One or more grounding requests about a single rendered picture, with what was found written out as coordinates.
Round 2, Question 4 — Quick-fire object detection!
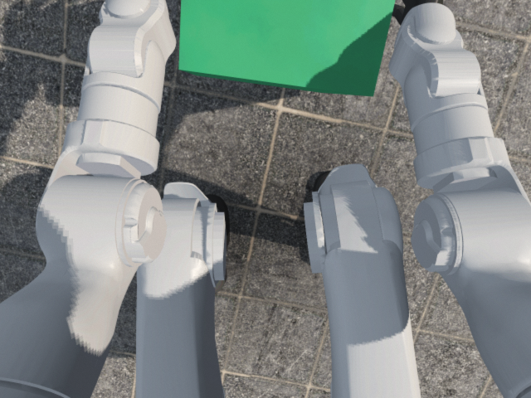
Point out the robot left forearm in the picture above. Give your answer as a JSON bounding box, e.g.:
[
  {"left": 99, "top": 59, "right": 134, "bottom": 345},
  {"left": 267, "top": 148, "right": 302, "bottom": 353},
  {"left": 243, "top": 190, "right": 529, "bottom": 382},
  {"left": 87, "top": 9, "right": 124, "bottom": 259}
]
[{"left": 36, "top": 0, "right": 176, "bottom": 247}]

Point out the robot right thigh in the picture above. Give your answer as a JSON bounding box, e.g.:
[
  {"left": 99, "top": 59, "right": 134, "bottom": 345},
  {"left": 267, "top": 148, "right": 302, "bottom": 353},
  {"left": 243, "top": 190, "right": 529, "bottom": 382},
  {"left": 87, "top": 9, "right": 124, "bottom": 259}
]
[{"left": 304, "top": 180, "right": 421, "bottom": 398}]

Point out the carton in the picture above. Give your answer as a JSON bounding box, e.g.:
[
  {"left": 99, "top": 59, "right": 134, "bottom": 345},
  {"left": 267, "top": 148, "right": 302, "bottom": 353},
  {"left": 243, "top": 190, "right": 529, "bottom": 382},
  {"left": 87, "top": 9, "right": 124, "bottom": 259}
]
[{"left": 178, "top": 0, "right": 395, "bottom": 96}]

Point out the robot right upper arm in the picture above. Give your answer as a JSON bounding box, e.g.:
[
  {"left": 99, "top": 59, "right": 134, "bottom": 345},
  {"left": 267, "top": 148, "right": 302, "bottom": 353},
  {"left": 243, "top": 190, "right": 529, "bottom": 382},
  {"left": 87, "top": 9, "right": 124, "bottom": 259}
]
[{"left": 411, "top": 187, "right": 531, "bottom": 398}]

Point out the right robot hand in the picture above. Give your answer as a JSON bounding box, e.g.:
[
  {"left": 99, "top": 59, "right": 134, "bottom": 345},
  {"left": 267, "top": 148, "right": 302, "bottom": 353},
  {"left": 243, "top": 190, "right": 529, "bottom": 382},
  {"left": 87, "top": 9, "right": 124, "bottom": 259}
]
[{"left": 392, "top": 0, "right": 443, "bottom": 26}]

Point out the robot right foot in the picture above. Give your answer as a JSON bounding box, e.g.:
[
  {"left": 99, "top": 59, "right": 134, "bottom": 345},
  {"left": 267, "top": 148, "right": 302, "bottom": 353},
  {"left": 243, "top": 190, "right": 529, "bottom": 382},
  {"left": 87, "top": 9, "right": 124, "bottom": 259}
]
[{"left": 313, "top": 171, "right": 331, "bottom": 192}]

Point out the robot right forearm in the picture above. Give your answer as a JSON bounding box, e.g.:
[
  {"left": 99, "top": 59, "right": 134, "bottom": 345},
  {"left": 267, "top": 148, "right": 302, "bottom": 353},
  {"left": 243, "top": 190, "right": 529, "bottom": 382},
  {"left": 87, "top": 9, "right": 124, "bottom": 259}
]
[{"left": 388, "top": 2, "right": 531, "bottom": 206}]

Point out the robot left upper arm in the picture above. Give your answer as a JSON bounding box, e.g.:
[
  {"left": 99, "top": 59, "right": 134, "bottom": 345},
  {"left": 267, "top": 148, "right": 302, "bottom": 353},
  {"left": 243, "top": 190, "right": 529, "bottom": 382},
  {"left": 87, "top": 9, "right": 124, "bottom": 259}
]
[{"left": 0, "top": 175, "right": 167, "bottom": 398}]

